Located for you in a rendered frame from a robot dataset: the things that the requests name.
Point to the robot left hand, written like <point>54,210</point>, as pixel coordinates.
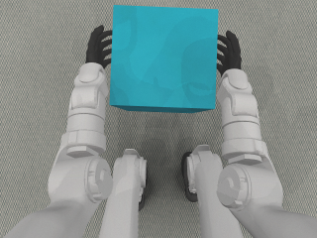
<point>95,47</point>

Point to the carton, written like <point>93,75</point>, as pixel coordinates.
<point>164,59</point>

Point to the robot right forearm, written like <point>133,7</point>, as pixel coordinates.
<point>241,125</point>

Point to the robot left upper arm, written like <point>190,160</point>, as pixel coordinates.
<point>76,188</point>

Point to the robot left forearm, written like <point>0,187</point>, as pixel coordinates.
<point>84,136</point>

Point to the right robot shin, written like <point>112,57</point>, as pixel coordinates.
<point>202,148</point>

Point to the robot right upper arm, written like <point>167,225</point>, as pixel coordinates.
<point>254,196</point>

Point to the right robot thigh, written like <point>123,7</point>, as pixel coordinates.
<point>216,220</point>

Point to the robot right hand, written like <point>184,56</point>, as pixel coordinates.
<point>232,53</point>

